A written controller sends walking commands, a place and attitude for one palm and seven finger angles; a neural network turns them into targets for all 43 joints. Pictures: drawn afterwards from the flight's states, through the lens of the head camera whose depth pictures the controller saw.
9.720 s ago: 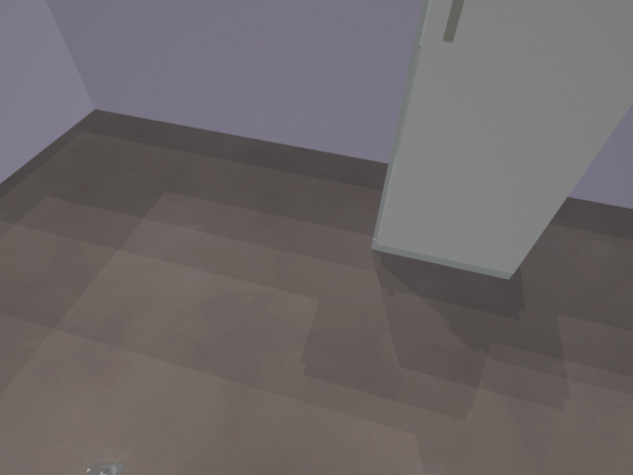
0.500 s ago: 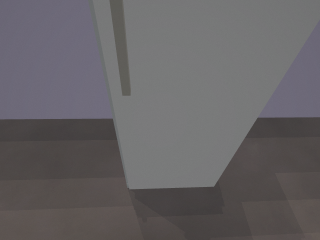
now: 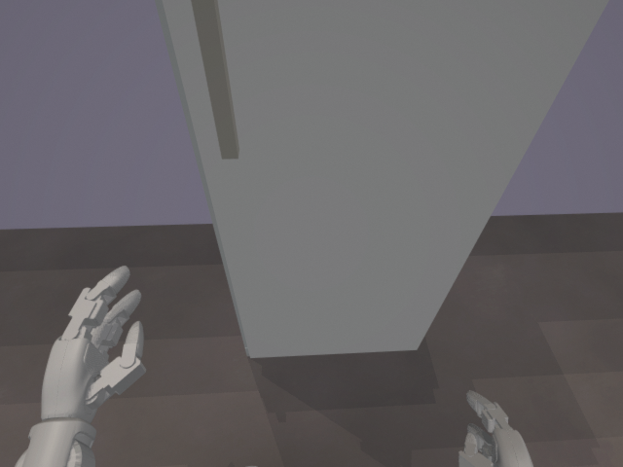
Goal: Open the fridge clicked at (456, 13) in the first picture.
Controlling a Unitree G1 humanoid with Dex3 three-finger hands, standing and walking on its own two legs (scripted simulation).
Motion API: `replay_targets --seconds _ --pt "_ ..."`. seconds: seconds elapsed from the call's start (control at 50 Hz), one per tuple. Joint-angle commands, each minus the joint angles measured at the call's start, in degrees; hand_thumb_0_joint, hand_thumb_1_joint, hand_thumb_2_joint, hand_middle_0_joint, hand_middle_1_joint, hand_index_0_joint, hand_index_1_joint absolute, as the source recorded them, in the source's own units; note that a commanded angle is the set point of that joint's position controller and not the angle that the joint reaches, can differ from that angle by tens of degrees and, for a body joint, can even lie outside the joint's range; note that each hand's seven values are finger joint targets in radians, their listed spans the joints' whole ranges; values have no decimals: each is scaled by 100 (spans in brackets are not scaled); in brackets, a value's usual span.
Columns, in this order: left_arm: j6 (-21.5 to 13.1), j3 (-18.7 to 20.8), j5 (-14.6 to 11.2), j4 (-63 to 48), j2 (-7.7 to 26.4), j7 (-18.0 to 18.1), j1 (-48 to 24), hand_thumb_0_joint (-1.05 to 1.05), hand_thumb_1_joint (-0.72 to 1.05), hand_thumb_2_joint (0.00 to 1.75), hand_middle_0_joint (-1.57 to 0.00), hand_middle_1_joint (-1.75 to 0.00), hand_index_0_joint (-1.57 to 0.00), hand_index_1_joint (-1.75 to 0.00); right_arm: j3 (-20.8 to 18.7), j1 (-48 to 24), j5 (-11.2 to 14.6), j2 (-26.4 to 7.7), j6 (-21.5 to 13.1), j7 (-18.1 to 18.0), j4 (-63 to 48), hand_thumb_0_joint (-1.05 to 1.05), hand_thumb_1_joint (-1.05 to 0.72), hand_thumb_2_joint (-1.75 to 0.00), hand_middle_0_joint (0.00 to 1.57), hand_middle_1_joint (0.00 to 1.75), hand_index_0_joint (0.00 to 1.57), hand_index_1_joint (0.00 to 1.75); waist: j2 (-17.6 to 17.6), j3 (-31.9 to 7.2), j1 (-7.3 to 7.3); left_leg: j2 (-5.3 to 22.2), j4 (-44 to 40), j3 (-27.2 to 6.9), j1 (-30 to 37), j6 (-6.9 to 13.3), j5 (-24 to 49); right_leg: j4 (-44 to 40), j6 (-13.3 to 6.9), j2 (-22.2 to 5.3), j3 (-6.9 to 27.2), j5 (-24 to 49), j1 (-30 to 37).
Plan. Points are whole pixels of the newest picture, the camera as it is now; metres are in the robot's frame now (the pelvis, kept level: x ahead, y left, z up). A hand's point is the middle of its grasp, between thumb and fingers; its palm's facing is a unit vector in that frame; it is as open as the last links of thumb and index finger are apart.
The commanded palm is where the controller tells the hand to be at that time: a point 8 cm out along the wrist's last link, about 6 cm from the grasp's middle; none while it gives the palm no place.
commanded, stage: raise the hand to about handle height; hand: left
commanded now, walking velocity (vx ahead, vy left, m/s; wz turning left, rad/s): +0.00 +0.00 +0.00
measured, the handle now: (215, 46) +0.51 +0.13 +0.29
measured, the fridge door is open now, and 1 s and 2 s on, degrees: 0 0 0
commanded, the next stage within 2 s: move the hooked fingers beside the handle in 1.84 s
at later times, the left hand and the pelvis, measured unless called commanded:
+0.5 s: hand (86, 342) +0.23 +0.25 +0.10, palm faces +0.11 -0.99 -0.06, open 10.6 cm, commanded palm +0.19 +0.29 +0.12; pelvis +0.01 -0.01 +0.01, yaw +1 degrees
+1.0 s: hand (5, 271) +0.25 +0.28 +0.20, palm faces +0.16 -0.98 -0.08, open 13.5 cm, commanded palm +0.21 +0.32 +0.22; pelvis +0.01 +0.01 +0.03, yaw +2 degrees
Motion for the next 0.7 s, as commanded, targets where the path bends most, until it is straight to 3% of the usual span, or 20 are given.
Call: replay_targets --seconds 0.0,0.04,0.06,0.12,0.16,0.18,0.24,0.3,0.36,0.42,0.48,0.52,0.56,0.68 --pt "-126 921 -615 -425 1001 -1064 1270 0 57 76 -22 -51 -22 -51 -366 -728 169 -1053 -268 -68 -1595 0 -90 -90 20 30 20 30 -90 -743 653 -189 135 -142 241 -100 194 -444 -25 32 140 511 -482" --pt "161 1052 -726 -1274 1219 -925 595 0 53 74 -23 -54 -23 -54 -282 -599 176 -957 -241 -220 -1782 0 -90 -90 20 30 20 30 128 -897 525 -151 151 -172 354 -32 -44 -660 68 45 310 46 -593" --pt "157 1115 -741 -1596 1339 -761 157 0 50 73 -23 -55 -23 -55 -257 -439 127 -945 -239 -277 -1741 0 -90 -90 20 30 20 30 143 -783 403 -111 220 -256 293 -15 -177 -737 98 60 443 -200 -735" --pt "-276 882 -541 -2778 1294 -355 -574 0 43 70 -23 -60 -23 -60 -186 -167 63 -832 -355 -397 -1577 0 -90 -90 20 30 20 30 615 -891 117 -10 275 -381 823 74 117 -800 59 84 493 159 -759" --pt "-445 588 -459 -2816 1283 -358 -1095 0 39 68 -24 -63 -24 -63 -102 -23 38 -896 -442 -456 -1367 0 -90 -90 20 30 20 30 539 -627 -137 23 312 -500 808 103 111 -815 60 119 490 313 -840" --pt "-443 545 -475 -2621 1288 -460 -1039 0 36 67 -24 -64 -24 -64 -94 -20 62 -911 -482 -493 -1291 0 -90 -90 20 30 20 30 553 -488 -151 33 304 -514 809 103 77 -903 67 104 548 334 -850" --pt "-45 594 -573 -1901 1515 -904 -914 0 29 64 -24 -69 -24 -69 -19 -69 154 -994 -539 -588 -1139 0 -90 -90 20 30 20 30 561 -190 -96 24 169 -516 712 98 -51 -1265 117 5 744 180 -613" --pt "640 1062 -747 -1547 1888 -1168 -847 0 22 61 -25 -74 -25 -74 26 -163 195 -997 -541 -643 -1199 0 -90 -90 20 30 20 30 461 -451 173 11 -33 -544 872 94 282 -1447 208 -117 851 689 -11" --pt "1099 1617 -982 -1376 2059 -1146 -519 0 15 58 -25 -78 -25 -78 59 -261 202 -956 -535 -614 -1265 0 -90 -90 20 30 20 30 203 -637 437 4 -246 -589 1063 56 752 -1434 340 -157 765 1690 552" --pt "1195 1560 -1073 -1801 1794 -1048 -387 0 8 55 -26 -82 -26 -82 70 -229 202 -899 -594 -513 -1365 0 -90 -90 20 30 20 30 139 -818 486 -26 -498 -540 1453 56 1235 -1321 326 -42 401 2630 740" --pt "1271 1457 -1036 -1985 1706 -993 -431 0 1 52 -26 -87 -26 -87 47 -155 218 -934 -655 -444 -1374 0 -90 -90 20 30 20 30 -28 -708 464 -31 -672 -499 1721 77 1412 -1336 317 51 218 2904 699" --pt "1368 1400 -982 -2189 1694 -968 -433 0 -3 50 -27 -90 -27 -90 38 -133 226 -947 -693 -421 -1389 0 -90 -90 20 30 20 30 221 -746 475 -36 -826 -469 1941 83 1464 -1357 205 142 38 2628 658" --pt "1523 1484 -963 -2196 1837 -926 -509 0 -8 48 -27 -93 -27 -93 47 -148 222 -979 -705 -442 -1350 0 -90 -90 20 30 20 30 152 -525 501 -25 -920 -477 1962 93 1444 -1476 172 150 41 2504 678" --pt "1849 1593 -851 -2836 2125 -747 -1539 0 -22 42 -28 -102 -28 -102 133 -283 255 -932 -698 -542 -1311 0 -90 -90 20 30 20 30 581 -617 454 -11 -1285 -526 2494 80 1322 -1720 58 192 -91 2013 797"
